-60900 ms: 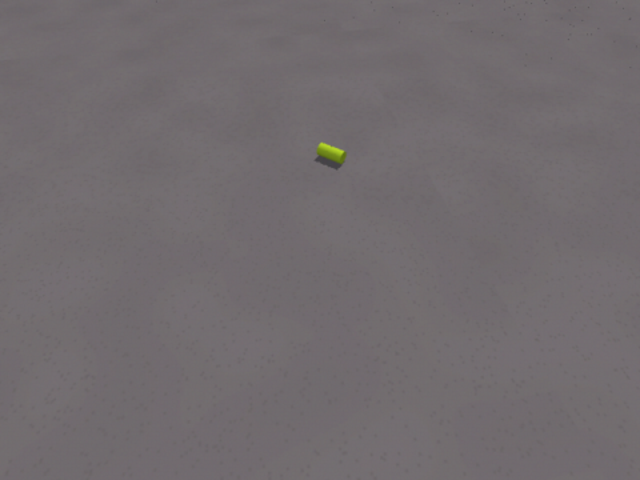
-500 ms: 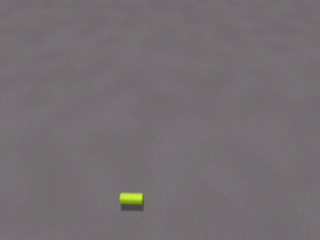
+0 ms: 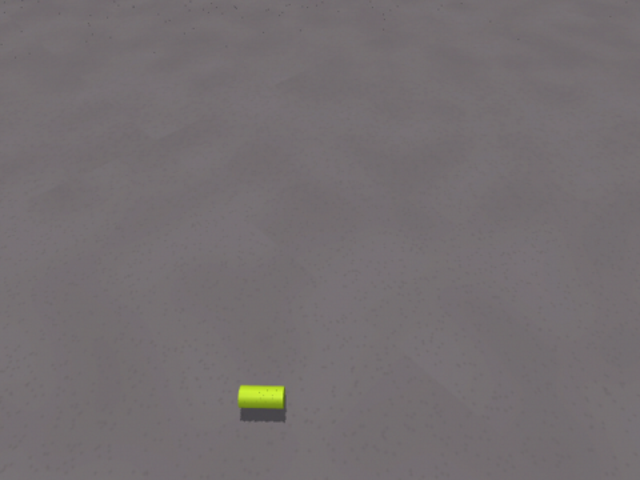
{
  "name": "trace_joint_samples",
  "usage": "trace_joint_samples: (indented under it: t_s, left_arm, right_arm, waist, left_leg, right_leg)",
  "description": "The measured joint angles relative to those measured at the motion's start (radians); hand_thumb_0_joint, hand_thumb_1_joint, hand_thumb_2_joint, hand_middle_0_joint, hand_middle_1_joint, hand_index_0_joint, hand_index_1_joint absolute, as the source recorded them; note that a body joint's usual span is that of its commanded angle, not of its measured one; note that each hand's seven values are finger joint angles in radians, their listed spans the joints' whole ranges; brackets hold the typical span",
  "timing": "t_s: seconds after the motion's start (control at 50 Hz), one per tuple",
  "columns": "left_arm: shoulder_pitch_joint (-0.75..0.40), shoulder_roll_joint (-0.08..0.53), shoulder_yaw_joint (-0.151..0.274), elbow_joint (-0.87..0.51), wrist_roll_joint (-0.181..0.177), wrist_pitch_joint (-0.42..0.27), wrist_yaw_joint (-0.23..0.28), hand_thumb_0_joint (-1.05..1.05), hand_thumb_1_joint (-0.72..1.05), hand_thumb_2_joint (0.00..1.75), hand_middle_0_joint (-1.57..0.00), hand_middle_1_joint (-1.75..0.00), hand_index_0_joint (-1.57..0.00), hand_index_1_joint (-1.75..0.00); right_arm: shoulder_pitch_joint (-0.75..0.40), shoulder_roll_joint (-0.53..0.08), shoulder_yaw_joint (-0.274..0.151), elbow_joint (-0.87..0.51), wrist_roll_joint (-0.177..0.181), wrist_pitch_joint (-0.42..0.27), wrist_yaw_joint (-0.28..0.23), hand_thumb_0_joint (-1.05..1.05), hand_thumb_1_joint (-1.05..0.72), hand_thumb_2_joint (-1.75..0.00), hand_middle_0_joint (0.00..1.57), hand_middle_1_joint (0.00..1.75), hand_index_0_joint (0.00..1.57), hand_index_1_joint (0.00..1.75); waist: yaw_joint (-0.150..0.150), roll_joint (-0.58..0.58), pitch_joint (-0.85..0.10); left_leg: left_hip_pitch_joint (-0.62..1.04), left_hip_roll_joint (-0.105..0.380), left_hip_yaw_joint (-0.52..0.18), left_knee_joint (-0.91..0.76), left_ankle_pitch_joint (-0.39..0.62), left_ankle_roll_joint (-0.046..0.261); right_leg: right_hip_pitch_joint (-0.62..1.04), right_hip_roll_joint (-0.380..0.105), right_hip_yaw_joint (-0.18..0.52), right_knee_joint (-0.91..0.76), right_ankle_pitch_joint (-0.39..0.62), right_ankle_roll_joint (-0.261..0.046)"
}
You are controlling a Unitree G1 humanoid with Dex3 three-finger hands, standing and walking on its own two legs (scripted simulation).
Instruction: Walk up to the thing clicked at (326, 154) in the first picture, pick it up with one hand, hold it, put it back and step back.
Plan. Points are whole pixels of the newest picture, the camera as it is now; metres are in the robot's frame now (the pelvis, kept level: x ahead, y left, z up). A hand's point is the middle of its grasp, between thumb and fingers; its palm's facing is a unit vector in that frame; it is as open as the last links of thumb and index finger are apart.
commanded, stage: stand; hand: left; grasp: from above
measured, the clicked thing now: (262, 396) +0.46 +0.19 -0.75
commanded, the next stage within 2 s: step back in 0.02 s
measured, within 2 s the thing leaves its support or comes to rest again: neither
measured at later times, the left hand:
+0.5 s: hand out of the picture +0.07 +0.30 -0.18, palm faces -0.04 -0.92 -0.38, open 7.4 cm
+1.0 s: hand out of the picture -0.10 +0.27 -0.15, palm faces -0.03 -0.91 -0.41, open 7.4 cm
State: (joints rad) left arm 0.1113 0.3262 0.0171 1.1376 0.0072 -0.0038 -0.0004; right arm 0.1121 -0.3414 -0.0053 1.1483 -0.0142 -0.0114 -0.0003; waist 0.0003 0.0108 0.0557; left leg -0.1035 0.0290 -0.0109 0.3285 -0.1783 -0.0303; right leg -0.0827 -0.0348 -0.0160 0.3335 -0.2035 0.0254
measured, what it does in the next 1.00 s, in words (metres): walks backwards: right foot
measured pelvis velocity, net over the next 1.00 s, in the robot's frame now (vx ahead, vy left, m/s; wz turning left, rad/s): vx -0.21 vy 0.01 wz -0.04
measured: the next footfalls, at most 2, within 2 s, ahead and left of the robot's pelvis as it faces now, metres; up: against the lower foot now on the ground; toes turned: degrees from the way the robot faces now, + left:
right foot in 0.72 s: -0.14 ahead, -0.11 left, +0.00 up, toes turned -2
left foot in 1.06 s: -0.21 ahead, +0.12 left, +0.00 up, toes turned -4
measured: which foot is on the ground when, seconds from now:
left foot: down 0.00-0.74, up 0.76-1.00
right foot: down 0.00-0.36, up 0.38-0.70, down 0.72-1.00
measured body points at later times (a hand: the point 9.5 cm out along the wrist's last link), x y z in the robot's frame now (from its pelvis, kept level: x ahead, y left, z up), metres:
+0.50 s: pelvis -0.09 +0.03 -0.02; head -0.02 +0.05 +0.42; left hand +0.07 +0.34 -0.15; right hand -0.03 -0.29 -0.14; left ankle -0.03 +0.14 -0.75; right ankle -0.09 -0.12 -0.67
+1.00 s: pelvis -0.21 +0.01 -0.02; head -0.16 +0.00 +0.42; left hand -0.10 +0.32 -0.13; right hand -0.14 -0.31 -0.15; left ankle -0.23 +0.13 -0.71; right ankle -0.18 -0.11 -0.75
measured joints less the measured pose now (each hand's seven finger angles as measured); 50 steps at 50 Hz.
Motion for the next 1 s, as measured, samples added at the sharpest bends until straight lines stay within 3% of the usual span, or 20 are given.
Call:
trace_joint_samples:
  t_s: [0.2,0.34,0.36,0.38,0.44,0.48,0.52,0.62,0.7,0.74,0.76,0.8,0.84,0.88,0.94,1.0]
  left_arm:
    - [-0.030,0.042,0.030,-0.121,-0.017,0.027,0.007,0.00,0.90,0.90,-0.21,-0.30,-0.21,-0.30]
    - [-0.050,0.064,0.033,-0.200,0.006,0.054,0.007,0.00,0.90,0.90,-0.21,-0.30,-0.21,-0.30]
    - [-0.056,0.071,0.033,-0.206,0.006,0.060,0.009,0.00,0.90,0.90,-0.21,-0.30,-0.21,-0.30]
    - [-0.067,0.078,0.037,-0.212,0.005,0.065,0.014,0.00,0.90,0.90,-0.21,-0.30,-0.21,-0.30]
    - [-0.089,0.085,0.044,-0.226,0.003,0.071,0.032,0.00,0.91,0.90,-0.21,-0.30,-0.21,-0.30]
    - [-0.081,0.088,0.044,-0.239,-0.003,0.065,0.033,0.00,0.91,0.90,-0.21,-0.29,-0.20,-0.30]
    - [-0.060,0.086,0.047,-0.251,-0.002,0.059,0.027,0.00,0.91,0.90,-0.21,-0.29,-0.20,-0.30]
    - [0.001,0.074,0.053,-0.259,0.003,0.064,0.012,0.00,0.91,0.90,-0.21,-0.29,-0.20,-0.30]
    - [0.032,0.063,0.057,-0.256,0.006,0.055,0.001,0.00,0.91,0.90,-0.21,-0.30,-0.20,-0.30]
    - [0.044,0.044,0.062,-0.246,0.016,0.045,-0.001,0.00,0.91,0.90,-0.21,-0.30,-0.20,-0.30]
    - [0.054,0.034,0.061,-0.246,0.019,0.045,-0.005,0.00,0.91,0.90,-0.21,-0.30,-0.20,-0.30]
    - [0.078,0.025,0.056,-0.254,0.022,0.047,-0.010,0.00,0.91,0.90,-0.21,-0.30,-0.21,-0.30]
    - [0.093,0.010,0.052,-0.258,0.020,0.049,-0.005,0.00,0.90,0.90,-0.21,-0.30,-0.21,-0.30]
    - [0.096,0.005,0.051,-0.268,0.022,0.053,-0.001,0.01,0.90,0.90,-0.21,-0.30,-0.21,-0.30]
    - [0.079,0.008,0.051,-0.301,0.024,0.049,0.008,0.01,0.90,0.90,-0.21,-0.30,-0.21,-0.30]
    - [0.050,0.020,0.049,-0.340,0.021,0.044,0.016,0.01,0.90,0.90,-0.21,-0.30,-0.21,-0.30]
  right_arm:
    - [-0.051,-0.036,-0.029,-0.104,0.019,0.042,0.011,0.01,-0.90,-0.90,0.21,0.29,0.21,0.30]
    - [-0.027,-0.072,-0.057,-0.171,0.011,0.058,0.024,0.01,-0.90,-0.90,0.20,0.29,0.21,0.30]
    - [-0.014,-0.068,-0.060,-0.178,0.008,0.053,0.024,0.01,-0.90,-0.90,0.20,0.29,0.21,0.30]
    - [-0.005,-0.060,-0.060,-0.182,0.003,0.047,0.024,0.01,-0.90,-0.90,0.20,0.29,0.21,0.30]
    - [0.022,-0.035,-0.050,-0.187,-0.011,0.041,0.024,0.01,-0.90,-0.90,0.20,0.29,0.21,0.30]
    - [0.032,-0.019,-0.045,-0.189,-0.016,0.044,0.014,0.01,-0.90,-0.90,0.20,0.29,0.21,0.30]
    - [0.037,-0.012,-0.043,-0.201,-0.018,0.044,0.005,0.01,-0.90,-0.90,0.21,0.29,0.21,0.30]
    - [0.032,-0.012,-0.040,-0.253,-0.018,0.031,-0.005,0.01,-0.90,-0.90,0.21,0.30,0.21,0.30]
    - [0.012,-0.032,-0.036,-0.278,-0.016,0.040,-0.005,0.01,-0.90,-0.90,0.21,0.30,0.21,0.30]
    - [-0.003,-0.051,-0.039,-0.276,-0.009,0.051,-0.004,0.01,-0.90,-0.90,0.21,0.30,0.21,0.30]
    - [-0.006,-0.055,-0.044,-0.269,-0.005,0.058,-0.007,0.01,-0.90,-0.90,0.21,0.30,0.21,0.30]
    - [-0.003,-0.052,-0.049,-0.253,-0.001,0.070,-0.012,0.01,-0.90,-0.90,0.21,0.30,0.21,0.30]
    - [0.011,-0.062,-0.050,-0.249,0.010,0.069,-0.014,0.01,-0.90,-0.90,0.21,0.29,0.21,0.30]
    - [0.028,-0.071,-0.047,-0.250,0.018,0.060,-0.018,0.01,-0.90,-0.90,0.21,0.29,0.21,0.30]
    - [0.054,-0.078,-0.042,-0.250,0.020,0.057,-0.021,0.01,-0.90,-0.90,0.20,0.29,0.21,0.30]
    - [0.064,-0.075,-0.039,-0.248,0.014,0.060,-0.020,0.01,-0.90,-0.90,0.20,0.29,0.21,0.30]
  waist:
    - [-0.009,0.001,0.087]
    - [-0.015,-0.014,0.108]
    - [-0.018,-0.027,0.106]
    - [-0.015,-0.042,0.112]
    - [-0.025,-0.047,0.131]
    - [-0.022,-0.052,0.132]
    - [-0.018,-0.052,0.134]
    - [-0.016,-0.038,0.141]
    - [-0.010,-0.017,0.136]
    - [-0.012,0.027,0.140]
    - [-0.016,0.041,0.138]
    - [0.004,0.021,0.125]
    - [0.013,0.020,0.112]
    - [0.012,0.020,0.101]
    - [0.014,0.021,0.099]
    - [0.014,0.013,0.111]
  left_leg:
    - [-0.161,0.003,-0.004,0.202,-0.056,0.015]
    - [-0.238,-0.044,-0.012,0.407,-0.163,0.082]
    - [-0.240,-0.052,-0.006,0.407,-0.182,0.062]
    - [-0.245,-0.056,0.003,0.414,-0.181,0.056]
    - [-0.254,-0.044,-0.007,0.389,-0.140,0.057]
    - [-0.252,-0.034,-0.003,0.343,-0.102,0.058]
    - [-0.251,-0.024,0.008,0.307,-0.072,0.059]
    - [-0.269,0.003,0.036,0.285,-0.030,0.055]
    - [-0.324,0.027,0.049,0.326,-0.015,0.034]
    - [-0.355,0.052,0.024,0.367,-0.020,0.025]
    - [-0.371,0.036,-0.009,0.401,-0.098,0.026]
    - [-0.404,-0.047,-0.064,0.568,-0.250,0.023]
    - [-0.418,-0.115,-0.110,0.724,-0.273,0.024]
    - [-0.407,-0.148,-0.122,0.799,-0.275,0.018]
    - [-0.341,-0.150,-0.110,0.767,-0.301,0.008]
    - [-0.248,-0.115,-0.068,0.594,-0.321,0.011]
  right_leg:
    - [-0.154,0.005,0.005,0.185,-0.048,-0.009]
    - [-0.268,-0.021,0.029,0.362,-0.102,0.008]
    - [-0.293,-0.029,0.038,0.396,-0.115,-0.008]
    - [-0.316,-0.013,0.075,0.448,-0.182,-0.024]
    - [-0.380,0.104,0.173,0.690,-0.351,-0.047]
    - [-0.409,0.144,0.184,0.815,-0.340,-0.048]
    - [-0.408,0.151,0.174,0.870,-0.318,-0.038]
    - [-0.308,0.109,0.138,0.732,-0.337,-0.004]
    - [-0.189,0.062,0.086,0.431,-0.251,-0.015]
    - [-0.154,0.083,0.059,0.342,-0.197,-0.029]
    - [-0.160,0.087,0.048,0.350,-0.193,-0.033]
    - [-0.177,0.062,0.066,0.361,-0.182,-0.042]
    - [-0.178,0.044,0.074,0.329,-0.150,-0.039]
    - [-0.187,0.032,0.071,0.301,-0.120,-0.036]
    - [-0.210,0.022,0.055,0.285,-0.090,-0.034]
    - [-0.242,0.012,0.032,0.298,-0.071,-0.029]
